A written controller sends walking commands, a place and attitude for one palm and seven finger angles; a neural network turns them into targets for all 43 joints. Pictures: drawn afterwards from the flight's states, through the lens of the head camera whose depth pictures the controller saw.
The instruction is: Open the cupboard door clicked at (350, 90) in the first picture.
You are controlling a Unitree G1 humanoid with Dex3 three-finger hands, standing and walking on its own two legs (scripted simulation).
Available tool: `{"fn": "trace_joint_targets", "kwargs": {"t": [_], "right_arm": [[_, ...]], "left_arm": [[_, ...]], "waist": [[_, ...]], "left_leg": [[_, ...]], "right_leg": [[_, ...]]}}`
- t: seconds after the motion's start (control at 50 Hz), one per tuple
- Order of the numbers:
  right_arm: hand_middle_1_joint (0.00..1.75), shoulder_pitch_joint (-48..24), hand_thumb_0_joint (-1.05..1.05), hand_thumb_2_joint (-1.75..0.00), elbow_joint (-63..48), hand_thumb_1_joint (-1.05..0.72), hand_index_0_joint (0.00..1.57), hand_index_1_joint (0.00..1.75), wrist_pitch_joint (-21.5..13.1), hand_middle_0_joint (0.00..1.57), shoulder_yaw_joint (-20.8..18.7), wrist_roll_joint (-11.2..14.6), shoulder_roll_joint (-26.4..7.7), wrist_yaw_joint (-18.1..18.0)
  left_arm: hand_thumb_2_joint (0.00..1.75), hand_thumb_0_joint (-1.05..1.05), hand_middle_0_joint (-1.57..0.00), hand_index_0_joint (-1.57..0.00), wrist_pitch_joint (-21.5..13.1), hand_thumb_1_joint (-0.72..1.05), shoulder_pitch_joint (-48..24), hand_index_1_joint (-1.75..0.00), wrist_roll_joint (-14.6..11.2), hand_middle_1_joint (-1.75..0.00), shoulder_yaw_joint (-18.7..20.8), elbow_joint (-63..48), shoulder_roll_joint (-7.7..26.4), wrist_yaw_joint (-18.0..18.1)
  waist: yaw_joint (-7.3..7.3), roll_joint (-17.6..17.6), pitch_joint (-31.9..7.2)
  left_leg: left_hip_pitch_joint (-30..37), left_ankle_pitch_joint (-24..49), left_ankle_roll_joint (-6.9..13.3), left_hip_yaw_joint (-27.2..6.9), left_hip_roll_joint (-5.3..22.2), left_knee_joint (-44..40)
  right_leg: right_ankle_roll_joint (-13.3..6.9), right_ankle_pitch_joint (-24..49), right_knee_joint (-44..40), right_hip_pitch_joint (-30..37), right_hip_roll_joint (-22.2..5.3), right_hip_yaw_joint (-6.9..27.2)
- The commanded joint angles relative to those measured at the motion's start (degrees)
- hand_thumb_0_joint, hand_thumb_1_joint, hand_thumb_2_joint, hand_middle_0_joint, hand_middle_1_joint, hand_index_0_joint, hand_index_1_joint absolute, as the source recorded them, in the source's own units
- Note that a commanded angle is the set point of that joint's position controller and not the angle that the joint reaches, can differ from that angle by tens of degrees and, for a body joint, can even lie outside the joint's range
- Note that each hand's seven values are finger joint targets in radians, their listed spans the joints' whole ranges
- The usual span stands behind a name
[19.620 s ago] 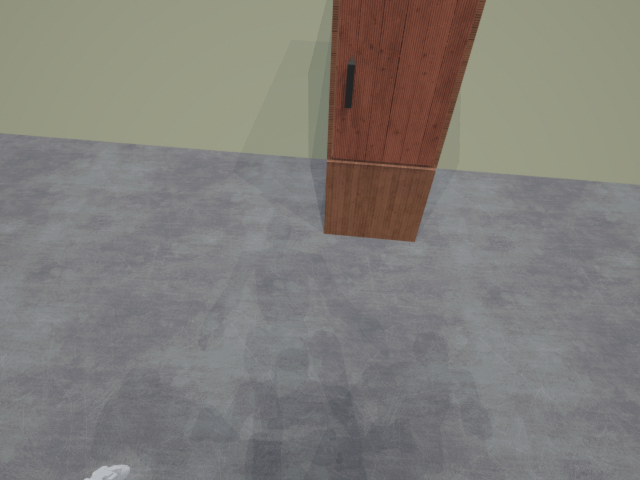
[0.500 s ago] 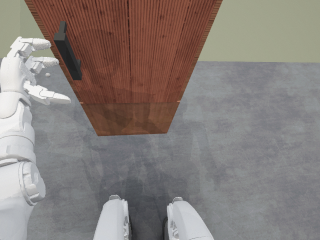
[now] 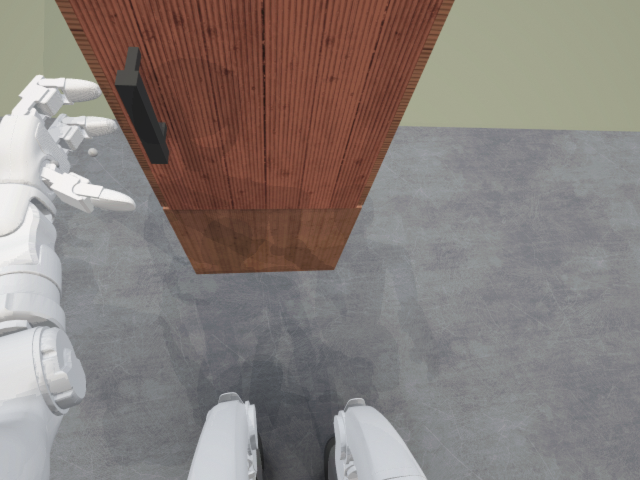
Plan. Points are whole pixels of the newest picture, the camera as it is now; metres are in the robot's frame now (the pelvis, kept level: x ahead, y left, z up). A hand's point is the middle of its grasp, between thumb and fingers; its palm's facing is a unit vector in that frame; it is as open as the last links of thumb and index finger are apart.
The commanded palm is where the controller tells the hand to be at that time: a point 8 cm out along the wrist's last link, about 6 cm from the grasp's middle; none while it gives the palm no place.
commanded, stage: move the hooked fingers beside the handle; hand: left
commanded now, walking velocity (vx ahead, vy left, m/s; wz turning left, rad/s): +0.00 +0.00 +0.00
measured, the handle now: (147, 110) +0.54 +0.19 +0.06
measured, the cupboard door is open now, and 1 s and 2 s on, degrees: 0 0 0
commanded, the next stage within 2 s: slide the fingers in behind the handle in 0.52 s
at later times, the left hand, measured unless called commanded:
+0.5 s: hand (83, 152) +0.48 +0.25 +0.05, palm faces +0.03 -1.00 -0.02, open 13.9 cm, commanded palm +0.47 +0.28 +0.05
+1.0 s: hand (115, 154) +0.48 +0.22 +0.05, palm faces +0.03 -1.00 -0.01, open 13.9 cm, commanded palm +0.47 +0.26 +0.05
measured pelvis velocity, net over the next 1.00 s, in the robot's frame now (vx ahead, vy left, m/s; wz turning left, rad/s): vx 0.00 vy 0.00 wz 0.00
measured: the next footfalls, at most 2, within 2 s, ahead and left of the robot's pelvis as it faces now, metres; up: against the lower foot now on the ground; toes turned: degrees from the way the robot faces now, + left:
none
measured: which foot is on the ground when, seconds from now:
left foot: down 0.00-1.00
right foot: down 0.00-1.00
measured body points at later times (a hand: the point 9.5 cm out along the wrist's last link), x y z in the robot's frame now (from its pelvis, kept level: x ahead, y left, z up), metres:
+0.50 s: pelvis +0.00 +0.00 +0.00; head +0.15 +0.04 +0.42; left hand +0.47 +0.31 +0.06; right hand +0.03 -0.27 -0.11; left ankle +0.04 +0.09 -0.62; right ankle +0.00 -0.13 -0.62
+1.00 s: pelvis +0.00 +0.00 +0.00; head +0.14 +0.03 +0.43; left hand +0.48 +0.27 +0.05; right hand +0.04 -0.27 -0.11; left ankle +0.04 +0.09 -0.62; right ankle +0.00 -0.13 -0.62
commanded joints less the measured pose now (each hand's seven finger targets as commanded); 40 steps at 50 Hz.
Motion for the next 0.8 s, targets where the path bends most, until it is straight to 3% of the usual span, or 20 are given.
{"fn": "trace_joint_targets", "kwargs": {"t": [0.0,0.02,0.06,0.12,0.14,0.2,0.24,0.36,0.48,0.54,0.6,0.64,0.68,0.74,0.78], "right_arm": [[0.3,9.4,0.0,-0.9,-2.3,-0.9,0.2,0.3,-1.0,0.2,-4.4,-0.5,-11.6,-0.8],[0.3,9.3,0.0,-0.9,-2.4,-0.9,0.2,0.3,-1.0,0.2,-4.4,-0.6,-11.6,-0.8],[0.3,9.3,0.0,-0.9,-2.5,-0.9,0.2,0.3,-1.0,0.2,-4.5,-0.6,-11.1,-0.4],[0.3,9.0,0.0,-0.9,-2.8,-0.9,0.2,0.3,-0.5,0.2,-4.5,-0.5,-11.4,-0.4],[0.3,8.8,0.0,-0.9,-2.9,-0.9,0.2,0.3,-0.5,0.2,-4.3,-0.3,-11.4,-0.3],[0.3,8.8,0.0,-0.9,-3.3,-0.9,0.2,0.3,-0.5,0.2,-4.2,-0.3,-11.7,-0.6],[0.3,8.4,0.0,-0.9,-3.5,-0.9,0.2,0.3,-0.7,0.2,-4.2,-0.3,-11.6,-0.6],[0.3,8.6,0.0,-0.9,-2.4,-0.9,0.2,0.3,-1.1,0.2,-4.2,-0.4,-11.6,-0.9],[0.3,8.8,0.0,-0.9,-2.1,-0.9,0.2,0.3,-1.0,0.2,-4.4,-0.1,-11.8,-0.9],[0.3,8.7,0.0,-0.9,-2.6,-0.9,0.2,0.3,-0.8,0.2,-4.4,-0.2,-11.9,-1.0],[0.3,8.6,0.0,-0.9,-2.6,-0.9,0.2,0.3,-0.9,0.2,-4.3,-0.4,-11.6,-0.9],[0.3,8.5,0.0,-0.9,-2.9,-0.9,0.2,0.3,-1.0,0.2,-4.4,-0.4,-11.4,-0.7],[0.3,8.4,0.0,-0.9,-2.8,-0.9,0.2,0.3,-1.0,0.2,-4.6,-0.5,-11.1,-0.4],[0.3,8.5,0.0,-0.9,-2.4,-0.9,0.2,0.3,-0.7,0.2,-4.6,-0.4,-11.4,-0.3],[0.3,8.7,0.0,-0.9,-2.6,-0.9,0.2,0.3,-0.8,0.2,-4.6,-0.4,-11.3,-0.3]], "left_arm": [[0.3,0.0,-0.3,-0.3,-5.4,-0.5,-22.5,-1.2,-1.1,-1.2,2.4,-12.9,15.4,1.2],[0.3,0.0,-0.3,-0.3,-5.8,-0.5,-22.5,-1.2,-1.1,-1.2,2.8,-13.7,15.9,1.3],[0.3,0.0,-0.3,-0.3,-6.3,-0.5,-21.9,-1.2,-1.0,-1.2,1.4,-14.1,13.6,1.4],[0.3,0.0,-0.3,-0.3,-5.4,-0.5,-18.7,-1.2,-0.9,-1.2,2.5,-11.6,14.6,1.5],[0.3,0.0,-0.3,-0.3,-4.8,-0.5,-19.2,-1.2,-0.7,-1.2,1.3,-10.5,13.8,1.3],[0.3,0.0,-0.3,-0.3,-4.7,-0.5,-19.5,-1.2,-0.6,-1.2,3.9,-9.7,17.2,1.2],[0.3,0.0,-0.3,-0.3,-5.4,-0.5,-20.8,-1.2,-0.9,-1.2,3.8,-11.8,17.3,1.0],[0.3,0.0,-0.3,-0.3,-7.2,-0.5,-24.3,-1.2,-1.6,-1.2,2.2,-13.2,15.9,-0.4],[0.3,0.0,-0.3,-0.3,-4.6,-0.5,-21.9,-1.2,-1.9,-1.2,0.3,-10.7,13.5,-1.7],[0.3,0.0,-0.3,-0.3,-4.4,-0.5,-21.4,-1.2,-1.8,-1.2,2.5,-11.7,16.1,-1.0],[0.3,0.0,-0.3,-0.3,-5.4,-0.5,-22.2,-1.2,-1.6,-1.2,3.3,-13.3,16.9,0.0],[0.3,0.0,-0.3,-0.3,-6.3,-0.5,-21.1,-1.2,-1.6,-1.2,3.0,-15.0,15.8,0.6],[0.3,0.0,-0.3,-0.3,-6.8,-0.5,-20.5,-1.2,-1.7,-1.2,1.3,-15.5,13.0,0.9],[0.3,0.0,-0.3,-0.3,-5.6,-0.5,-20.2,-1.2,-1.5,-1.2,0.6,-12.3,12.2,1.3],[0.3,0.0,-0.3,-0.3,-5.3,-0.5,-20.8,-1.2,-1.4,-1.2,-0.6,-12.3,10.4,1.6]], "waist": [[-0.44,9.6,-29.0],[-0.11,9.9,-29.7],[-0.01,11.4,-30.0],[0.2,8.6,-28.1],[-0.46,7.7,-26.6],[0.17,7.2,-26.6],[0.01,7.7,-27.3],[-1.0,9.6,-29.1],[-0.87,9.8,-28.3],[-0.23,8.5,-28.6],[0.06,10.1,-29.0],[0.64,10.8,-30.6],[0.34,11.1,-30.7],[-0.54,8.0,-26.9],[-0.57,8.3,-27.5]], "left_leg": [[34.3,23.6,-0.9,-5.9,-0.8,-7.5],[34.6,24.3,-1.0,-5.9,-0.9,-7.5],[37.0,26.3,-1.2,-6.2,-0.8,-7.6],[34.5,24.6,-1.1,-5.7,-0.8,-8.1],[32.3,22.3,-0.8,-5.3,-1.0,-8.0],[29.9,21.3,-0.6,-5.0,-1.2,-7.9],[30.1,21.0,-0.5,-4.8,-1.2,-7.7],[33.0,22.0,-0.6,-5.5,-1.0,-7.0],[33.6,22.0,-0.7,-5.9,-1.0,-7.5],[32.1,21.5,-0.6,-5.6,-1.1,-7.4],[33.2,23.1,-0.8,-5.6,-1.0,-7.4],[34.5,23.9,-1.0,-5.5,-1.0,-7.6],[36.5,25.1,-1.2,-5.9,-0.9,-7.8],[32.6,20.9,-0.9,-5.7,-1.0,-8.2],[33.6,21.1,-1.0,-5.9,-1.1,-8.6]], "right_leg": [[-1.4,16.3,-8.3,1.4,1.3,1.4],[-1.4,16.8,-8.1,2.1,1.2,1.5],[-1.6,17.4,-8.0,1.1,1.3,1.1],[-1.3,17.2,-8.6,2.6,1.3,1.2],[-1.1,16.3,-8.8,2.7,1.3,1.5],[-1.2,16.3,-8.5,4.4,1.2,1.7],[-1.1,16.4,-8.6,4.6,1.2,2.0],[-1.3,16.1,-8.2,2.7,1.3,2.0],[-1.3,15.6,-8.6,1.2,1.2,1.5],[-1.2,15.6,-8.6,2.6,1.1,1.8],[-1.3,16.4,-8.3,2.5,1.2,1.7],[-1.4,16.7,-8.2,3.2,1.2,1.6],[-1.5,17.0,-8.2,2.0,1.3,1.3],[-1.2,15.0,-8.9,2.3,1.3,1.4],[-1.3,14.9,-8.9,1.9,1.2,1.2]]}}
